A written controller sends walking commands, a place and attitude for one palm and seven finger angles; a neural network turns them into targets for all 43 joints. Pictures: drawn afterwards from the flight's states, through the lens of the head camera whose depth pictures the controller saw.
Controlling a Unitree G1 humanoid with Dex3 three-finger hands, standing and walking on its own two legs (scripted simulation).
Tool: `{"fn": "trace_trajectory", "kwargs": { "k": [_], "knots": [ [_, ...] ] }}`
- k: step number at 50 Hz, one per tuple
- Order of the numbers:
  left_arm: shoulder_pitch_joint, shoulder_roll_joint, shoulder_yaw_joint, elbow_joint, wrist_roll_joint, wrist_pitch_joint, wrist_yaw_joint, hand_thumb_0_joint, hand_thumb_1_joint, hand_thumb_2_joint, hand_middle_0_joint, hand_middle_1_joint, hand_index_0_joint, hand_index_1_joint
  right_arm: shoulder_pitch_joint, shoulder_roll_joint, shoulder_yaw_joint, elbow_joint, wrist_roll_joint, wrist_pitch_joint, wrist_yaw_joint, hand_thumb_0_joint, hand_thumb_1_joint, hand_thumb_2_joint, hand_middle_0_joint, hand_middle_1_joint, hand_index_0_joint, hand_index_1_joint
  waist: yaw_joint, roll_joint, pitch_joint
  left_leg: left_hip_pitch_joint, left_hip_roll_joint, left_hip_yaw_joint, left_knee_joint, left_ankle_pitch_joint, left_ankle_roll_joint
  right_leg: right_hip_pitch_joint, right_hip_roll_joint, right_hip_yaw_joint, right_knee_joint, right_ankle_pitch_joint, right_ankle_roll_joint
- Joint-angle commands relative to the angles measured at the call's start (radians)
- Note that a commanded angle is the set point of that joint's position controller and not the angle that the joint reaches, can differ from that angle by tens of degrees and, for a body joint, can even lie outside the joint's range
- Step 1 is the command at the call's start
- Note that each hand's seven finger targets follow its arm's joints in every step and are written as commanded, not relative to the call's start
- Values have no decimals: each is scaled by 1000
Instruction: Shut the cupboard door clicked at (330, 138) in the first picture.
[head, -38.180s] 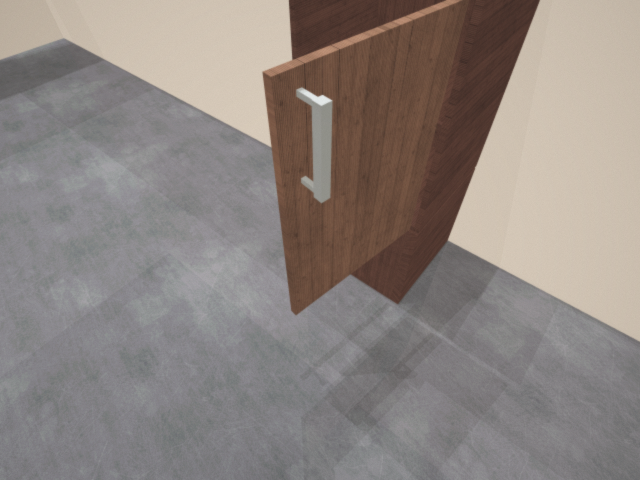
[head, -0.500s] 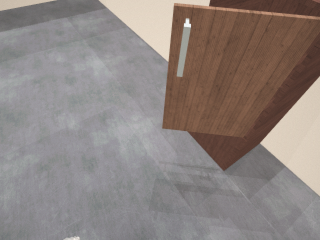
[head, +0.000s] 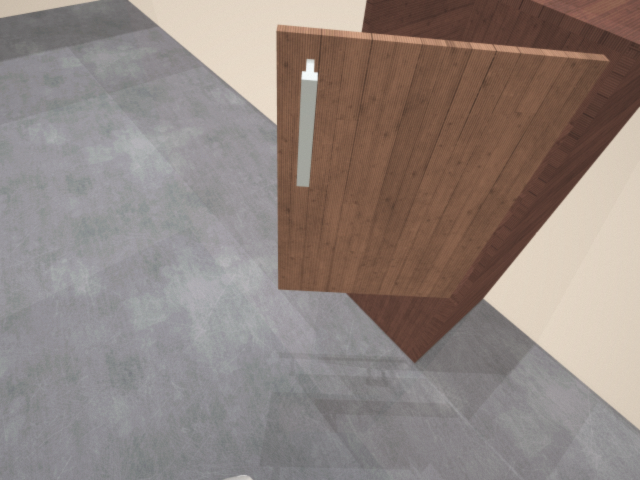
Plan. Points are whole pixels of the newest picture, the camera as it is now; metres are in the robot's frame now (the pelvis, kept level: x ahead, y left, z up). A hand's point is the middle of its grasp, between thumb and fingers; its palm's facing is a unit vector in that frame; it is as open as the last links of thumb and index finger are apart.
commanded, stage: take the last steps up to it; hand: left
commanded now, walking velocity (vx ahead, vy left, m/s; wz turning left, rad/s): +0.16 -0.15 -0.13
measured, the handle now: (306, 127) +0.53 +0.05 +0.15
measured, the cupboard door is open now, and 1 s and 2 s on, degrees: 49 49 49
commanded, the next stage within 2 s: come to a stop and stand still in 0.02 s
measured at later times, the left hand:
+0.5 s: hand (249, 450) +0.18 +0.10 -0.15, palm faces -0.05 -0.97 -0.24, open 7.4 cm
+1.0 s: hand out of the picture +0.09 +0.20 -0.15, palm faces +0.00 -0.95 -0.32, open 7.4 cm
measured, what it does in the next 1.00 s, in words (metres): steps on the spot: right foot, then left foot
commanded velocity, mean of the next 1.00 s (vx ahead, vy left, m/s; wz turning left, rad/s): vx -0.08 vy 0.06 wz -0.01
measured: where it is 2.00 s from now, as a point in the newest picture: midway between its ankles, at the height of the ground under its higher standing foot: outside the picture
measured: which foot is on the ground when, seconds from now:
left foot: down 0.00-0.34, up 0.36-0.68, down 0.70-1.00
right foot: up 0.00-0.32, down 0.34-0.70, up 0.72-0.92, down 0.94-1.00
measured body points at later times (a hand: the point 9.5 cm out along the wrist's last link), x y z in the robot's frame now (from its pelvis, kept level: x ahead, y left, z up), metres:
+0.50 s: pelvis +0.08 -0.07 +0.01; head +0.14 -0.10 +0.45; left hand +0.19 +0.15 -0.13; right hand +0.09 -0.33 -0.16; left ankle +0.02 +0.06 -0.64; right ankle +0.13 -0.22 -0.72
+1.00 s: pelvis +0.05 +0.00 +0.00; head +0.05 -0.04 +0.45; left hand +0.09 +0.25 -0.12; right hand +0.14 -0.22 -0.15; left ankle +0.05 +0.07 -0.72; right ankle +0.06 -0.10 -0.72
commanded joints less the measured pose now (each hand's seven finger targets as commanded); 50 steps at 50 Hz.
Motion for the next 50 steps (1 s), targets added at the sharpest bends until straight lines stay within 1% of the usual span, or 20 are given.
{"fn": "trace_trajectory", "kwargs": {
  "k": [1, 5, 9, 14, 15, 16, 17, 19, 21, 26, 32, 33, 35, 36, 37, 41, 45, 48, 49, 50],
  "knots": [
    [-61, 108, 18, -126, 16, -17, -3, 0, 900, 900, -200, -300, -200, -300, 253, -253, -42, 11, -5, -8, -32, 0, -900, -900, 200, 300, 200, 300, -70, 262, -91, 380, 433, -554, -361, 243, 186, -487, -79, 93, 595, -38, 9],
    [-71, 67, 22, -113, 15, 11, -29, 0, 900, 900, -200, -300, -200, -300, 147, -169, -23, -1, -2, -21, -33, 0, -900, -900, 200, 300, 200, 300, -7, 190, 25, 202, 295, -222, -403, 260, 101, -431, -119, 62, 489, 158, 54],
    [-65, 29, 10, -109, 1, 30, -15, 0, 900, 900, -200, -300, -200, -300, 81, -166, -25, -6, 4, 1, -24, 0, -900, -900, 200, 300, 200, 300, 23, 248, 15, 136, 229, -47, -354, 460, 87, -281, -120, -7, 206, 205, 79],
    [5, 71, 13, -90, 8, -2, 7, 0, 900, 900, -200, -300, -200, -300, 66, -171, -47, 5, 17, 38, -6, 0, -900, -900, 200, 300, 200, 300, 50, 197, -43, 136, 152, -6, -157, 302, 27, -59, -76, -85, -162, 402, 79],
    [26, 122, 20, -86, 12, -17, 14, 0, 900, 900, -200, -300, -200, -300, 91, -141, -47, 9, 21, 40, 2, 0, -900, -900, 200, 300, 200, 300, 57, 94, -73, 111, 101, 17, -75, 155, -14, 0, -137, -12, -226, 567, 70],
    [22, 208, 32, -92, 23, -29, 27, 0, 900, 900, -200, -300, -200, -300, 136, -72, -37, 2, 28, 45, 10, 0, -900, -900, 200, 300, 200, 300, 46, -133, -103, -20, -12, 44, 79, -149, -52, 86, -322, 236, -257, 855, -5],
    [39, 261, 37, -95, 16, -30, 28, 0, 900, 900, -200, -300, -200, -300, 147, -58, -35, -9, 40, 64, 6, 0, -900, -900, 200, 300, 200, 300, 59, -218, -161, 26, -50, -24, 269, -407, -48, 31, -481, 323, -329, 942, -111],
    [-34, 241, 34, -108, 15, -20, 38, 0, 900, 900, -200, -300, -200, -300, 105, -45, -37, -12, 33, 80, 8, 0, -900, -900, 200, 300, 200, 300, 48, -130, -71, -27, -49, -112, 462, -371, -35, -76, -458, 294, -352, 802, -142],
    [-80, 219, 38, -113, 11, -13, 55, 0, 900, 900, -200, -300, -200, -300, 105, -102, -46, -3, 33, 85, 0, 0, -900, -900, 200, 300, 200, 300, 40, -287, -109, -100, -33, -163, 558, -320, -53, -2, -450, 287, -312, 912, -148],
    [-101, 205, 43, -140, 16, -10, 65, 0, 900, 900, -200, -300, -200, -300, 28, -101, -41, -32, 29, 89, 21, 0, -900, -900, 200, 300, 200, 300, 48, -133, -170, -79, -58, -154, 459, -220, -72, 18, -420, 184, -293, 839, -125],
    [-126, 210, 42, -147, 25, -1, 50, 0, 900, 900, -200, -300, -200, -300, 90, -71, -29, -27, 32, 64, 23, 0, -900, -900, 200, 300, 200, 300, 7, -151, -156, 126, -82, -83, -19, -107, -57, -84, -368, 173, -288, 540, -80],
    [-126, 229, 23, -172, 11, -8, 99, 0, 900, 900, -200, -300, -200, -300, 148, -133, -49, -85, 48, 34, 19, 0, -900, -900, 200, 300, 200, 300, -59, 18, -382, 200, -65, -26, -191, -72, -73, 124, -337, 157, -113, 853, -38],
    [-73, 119, -6, -192, -7, 21, 77, 0, 900, 900, -200, -300, -200, -300, 40, -191, -49, -147, 24, 27, 14, 0, -900, -900, 200, 300, 200, 300, 6, 415, -253, 284, 107, -245, -323, 304, 3, -218, -141, -46, 87, 149, 38],
    [-69, 100, -19, -193, 2, 39, 68, 0, 900, 900, -200, -300, -200, -300, 5, -222, -51, -182, 11, 42, 7, 0, -900, -900, 200, 300, 200, 300, 16, 490, -170, 228, 195, -280, -272, 502, 77, -327, -85, -38, 213, -63, 49],
    [-65, 90, -11, -212, -1, 46, 66, 0, 900, 900, -200, -300, -200, -300, -16, -212, -45, -212, 0, 56, 7, 0, -900, -900, 200, 300, 200, 300, 24, 381, -106, 125, 221, -241, -265, 424, 142, -320, -94, -6, 285, -46, 37],
    [-58, 101, -15, -188, 6, 41, 44, 0, 900, 900, -200, -300, -200, -300, -88, -138, -12, -219, 3, 48, 13, 0, -900, -900, 200, 300, 200, 300, 57, 224, 141, -137, 125, -213, -342, 117, 124, -255, -73, 10, 305, 60, 39],
    [32, 81, -21, -176, 8, 8, 43, 0, 900, 900, -200, -300, -200, -300, -10, -149, -13, -200, 13, 37, 6, 0, -900, -900, 200, 300, 200, 300, 63, 20, 36, 12, 125, -253, -269, -24, 112, -121, -79, 21, -126, 174, 32],
    [4, 160, -28, -188, 10, -28, 47, 0, 900, 900, -200, -300, -200, -300, 64, -86, 1, -178, 33, 40, 8, 0, -900, -900, 200, 300, 200, 300, -16, -108, -30, 134, -54, -123, -135, -124, 14, -212, -303, 362, -350, 202, -102],
    [-30, 163, -29, -197, 10, -29, 44, 0, 900, 900, -200, -300, -200, -300, 84, -77, 2, -156, 29, 37, 13, 0, -900, -900, 200, 300, 200, 300, -37, -11, -40, 241, -69, -126, -169, -62, 12, -271, -282, 335, -344, 179, -113],
    [-43, 151, -28, -193, 8, -41, 46, 0, 900, 900, -200, -300, -200, -300, 91, -73, 5, -137, 28, 35, 11, 0, -900, -900, 200, 300, 200, 300, -36, -135, -71, 255, -40, -131, -179, -11, 21, -239, -225, 284, -323, 255, -83]
  ]
}}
